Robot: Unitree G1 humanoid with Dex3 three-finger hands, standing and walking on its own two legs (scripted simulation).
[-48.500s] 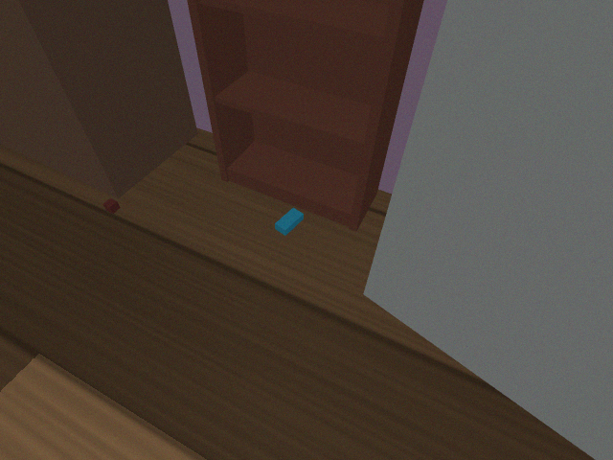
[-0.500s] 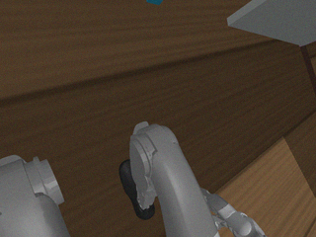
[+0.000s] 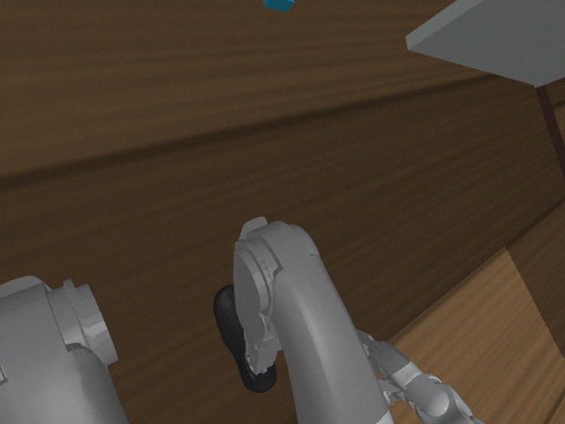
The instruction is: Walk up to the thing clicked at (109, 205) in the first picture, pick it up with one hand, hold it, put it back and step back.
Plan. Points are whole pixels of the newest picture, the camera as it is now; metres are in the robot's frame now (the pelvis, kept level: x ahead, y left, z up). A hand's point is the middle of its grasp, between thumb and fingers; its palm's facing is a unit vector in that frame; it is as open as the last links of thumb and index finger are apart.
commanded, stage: withdraw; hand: left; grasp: from above
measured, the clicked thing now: out of the picture +0.43 +0.36 -0.28
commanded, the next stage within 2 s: home in 0.90 s
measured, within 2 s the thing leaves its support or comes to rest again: neither
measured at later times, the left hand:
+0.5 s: hand out of the picture +0.43 +0.37 -0.12, palm faces -0.30 -0.09 -0.95, open 12.3 cm
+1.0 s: hand out of the picture +0.40 +0.37 -0.13, palm faces -0.43 -0.15 -0.89, open 11.9 cm
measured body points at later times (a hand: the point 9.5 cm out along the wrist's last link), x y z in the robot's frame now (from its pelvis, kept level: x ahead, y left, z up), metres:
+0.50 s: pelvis +0.00 +0.00 +0.03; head +0.21 +0.10 +0.41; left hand +0.44 +0.37 -0.06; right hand +0.14 -0.25 -0.07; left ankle +0.06 +0.14 -0.27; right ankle +0.11 -0.12 -0.27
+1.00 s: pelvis -0.01 +0.00 +0.04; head +0.22 +0.13 +0.40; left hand +0.42 +0.37 -0.08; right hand +0.08 -0.28 -0.04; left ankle +0.06 +0.14 -0.27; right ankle +0.11 -0.12 -0.27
